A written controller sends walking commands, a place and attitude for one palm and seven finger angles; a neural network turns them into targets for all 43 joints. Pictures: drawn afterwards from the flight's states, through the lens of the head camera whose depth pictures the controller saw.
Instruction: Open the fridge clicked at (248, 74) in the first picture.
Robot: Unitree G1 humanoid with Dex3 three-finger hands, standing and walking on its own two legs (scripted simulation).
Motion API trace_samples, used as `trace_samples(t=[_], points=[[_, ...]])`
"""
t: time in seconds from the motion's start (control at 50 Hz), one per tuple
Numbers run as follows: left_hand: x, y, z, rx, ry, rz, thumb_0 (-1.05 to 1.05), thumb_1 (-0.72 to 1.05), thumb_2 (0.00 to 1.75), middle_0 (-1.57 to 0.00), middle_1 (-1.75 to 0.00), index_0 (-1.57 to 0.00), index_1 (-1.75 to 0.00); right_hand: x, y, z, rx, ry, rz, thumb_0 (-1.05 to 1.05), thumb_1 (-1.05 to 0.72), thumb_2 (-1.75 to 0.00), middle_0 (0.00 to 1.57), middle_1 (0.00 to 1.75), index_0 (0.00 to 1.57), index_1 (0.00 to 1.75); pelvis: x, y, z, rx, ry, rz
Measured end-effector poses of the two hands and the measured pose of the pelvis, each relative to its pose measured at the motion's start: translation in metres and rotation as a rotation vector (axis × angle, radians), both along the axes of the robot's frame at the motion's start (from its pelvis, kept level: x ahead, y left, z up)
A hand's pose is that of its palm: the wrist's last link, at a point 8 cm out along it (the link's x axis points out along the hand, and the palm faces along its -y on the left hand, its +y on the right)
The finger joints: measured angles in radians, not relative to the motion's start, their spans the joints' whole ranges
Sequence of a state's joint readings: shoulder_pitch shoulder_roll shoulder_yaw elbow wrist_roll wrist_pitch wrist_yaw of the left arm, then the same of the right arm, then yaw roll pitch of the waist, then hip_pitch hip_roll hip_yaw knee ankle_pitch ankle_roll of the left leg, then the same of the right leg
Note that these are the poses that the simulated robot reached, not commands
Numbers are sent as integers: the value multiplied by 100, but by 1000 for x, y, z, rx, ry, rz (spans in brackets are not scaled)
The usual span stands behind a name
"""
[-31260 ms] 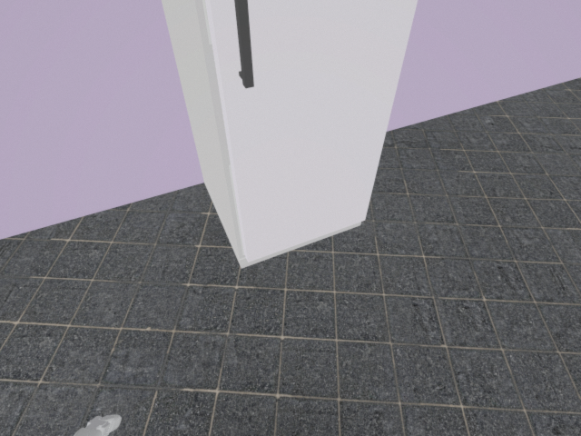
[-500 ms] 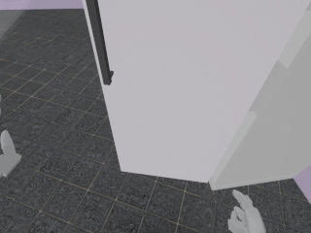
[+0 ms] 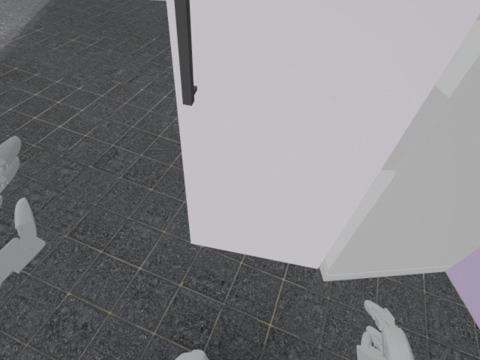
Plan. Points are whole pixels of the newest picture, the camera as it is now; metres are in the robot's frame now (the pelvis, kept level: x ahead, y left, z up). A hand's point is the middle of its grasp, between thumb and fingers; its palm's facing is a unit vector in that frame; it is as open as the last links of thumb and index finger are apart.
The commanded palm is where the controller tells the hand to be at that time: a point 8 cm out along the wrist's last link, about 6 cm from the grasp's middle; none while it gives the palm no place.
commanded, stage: step back with the hand held close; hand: left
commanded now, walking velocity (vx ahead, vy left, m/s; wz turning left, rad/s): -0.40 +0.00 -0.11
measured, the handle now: (187, 32) +0.64 +0.16 +0.24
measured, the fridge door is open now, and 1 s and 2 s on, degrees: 74 74 74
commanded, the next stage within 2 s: stop stepping back and stand still in 0.24 s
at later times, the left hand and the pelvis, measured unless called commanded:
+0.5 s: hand out of the picture +0.11 +0.27 +0.20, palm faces +0.34 -0.86 -0.38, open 7.4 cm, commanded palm +0.07 +0.31 +0.19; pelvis -0.11 +0.03 +0.00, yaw -9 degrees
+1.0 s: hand out of the picture +0.01 +0.31 +0.20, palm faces +0.45 -0.82 -0.36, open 7.4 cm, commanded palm -0.04 +0.33 +0.19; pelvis -0.22 +0.06 +0.02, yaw -8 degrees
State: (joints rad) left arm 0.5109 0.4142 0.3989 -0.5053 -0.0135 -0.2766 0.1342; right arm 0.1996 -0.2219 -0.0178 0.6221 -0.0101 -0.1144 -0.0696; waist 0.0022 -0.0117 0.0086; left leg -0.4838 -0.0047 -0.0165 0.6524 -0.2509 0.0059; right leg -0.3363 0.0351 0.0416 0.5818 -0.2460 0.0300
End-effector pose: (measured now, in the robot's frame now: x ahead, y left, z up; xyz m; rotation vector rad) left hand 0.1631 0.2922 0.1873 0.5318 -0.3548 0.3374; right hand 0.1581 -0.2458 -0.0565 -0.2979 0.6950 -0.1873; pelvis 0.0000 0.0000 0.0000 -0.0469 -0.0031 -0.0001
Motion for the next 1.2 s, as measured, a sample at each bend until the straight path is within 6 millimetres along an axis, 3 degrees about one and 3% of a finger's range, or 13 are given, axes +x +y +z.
trace_samples(t=[0.08, 0.2, 0.3, 0.36, 0.44, 0.52, 0.64, 0.72, 0.82, 0.9, 0.98, 1.1, 1.2], points=[[-12, 19, 2, 32, -22, -11, 1, 88, 90, -22, -30, -21, -30, -6, 13, 11, -32, -40, 2, 1, -91, -90, 20, 30, 20, 30, -16, 12, -1, -18, -6, -5], [-41, 44, 21, 27, -63, 55, 1, 88, 90, -22, -30, -21, -30, -25, 40, 25, 9, -64, 47, 1, -90, -90, 20, 30, 20, 30, -41, 18, 13, -72, 33, -1], [-69, 35, 21, -44, -84, 34, 1, 89, 90, -21, -30, -21, -30, -43, 54, 26, 43, -90, 82, 1, -90, -90, 20, 30, 20, 30, -68, 21, 14, -56, 73, -52], [-80, 22, 17, -31, -97, -22, 1, 89, 90, -21, -30, -21, -30, -60, 56, 17, 59, -115, 88, 1, -90, -90, 20, 30, 20, 30, -94, 19, 2, -9, 74, -102], [-88, 11, 16, -18, -104, -114, 1, 88, 90, -21, -30, -21, -30, -105, 51, 4, 57, -63, 27, 1, -90, -90, 20, 30, 20, 30, -116, 25, 0, -7, 20, -131], [-91, 22, 19, -10, -138, -136, 1, 88, 90, -22, -30, -21, -30, -155, 39, 1, 22, -42, -81, 1, -90, -90, 20, 30, 20, 30, -115, 33, -5, 1, 0, -154], [-91, 33, 5, -77, -28, -101, 1, 88, 90, -21, -30, -21, -30, -227, 30, 1, 13, -9, -198, 1, -90, -90, 20, 30, 20, 30, -153, 42, 4, 21, -42, -155], [-126, 19, 9, -29, 65, -132, 1, 89, 90, -21, -30, -21, -30, -266, 28, 6, 31, 14, -211, 1, -90, -90, 20, 30, 20, 30, -176, 40, 13, 26, -36, -147], [-181, 13, 26, 58, 41, -154, 1, 88, 90, -22, -30, -21, -30, -298, 20, -4, 24, 102, -206, 1, -90, -90, 20, 30, 20, 30, -202, 42, 14, 73, -31, -174], [-195, 34, 36, 31, -31, -53, 1, 88, 90, -22, -30, -22, -30, -310, 21, -3, 24, 104, -208, 2, -90, -90, 20, 30, 20, 30, -212, 44, 21, 86, -18, -166], [-195, 51, 30, -53, -40, 36, 1, 88, 90, -21, -30, -21, -30, -310, 27, -3, 16, 51, -196, 2, -90, -90, 20, 30, 20, 30, -222, 53, 21, 95, -21, -145], [-201, 50, 9, -92, -18, -25, 1, 89, 90, -21, -30, -21, -30, -301, 47, -4, 4, -47, -170, 1, -91, -90, 20, 30, 20, 30, -237, 73, 6, 70, -37, -124], [-214, 48, 17, 18, -2, -49, 1, 88, 90, -21, -30, -21, -30, -303, 70, -9, 102, -37, -150, 1, -91, -90, 20, 30, 20, 30, -245, 63, 7, 74, -54, -119]])
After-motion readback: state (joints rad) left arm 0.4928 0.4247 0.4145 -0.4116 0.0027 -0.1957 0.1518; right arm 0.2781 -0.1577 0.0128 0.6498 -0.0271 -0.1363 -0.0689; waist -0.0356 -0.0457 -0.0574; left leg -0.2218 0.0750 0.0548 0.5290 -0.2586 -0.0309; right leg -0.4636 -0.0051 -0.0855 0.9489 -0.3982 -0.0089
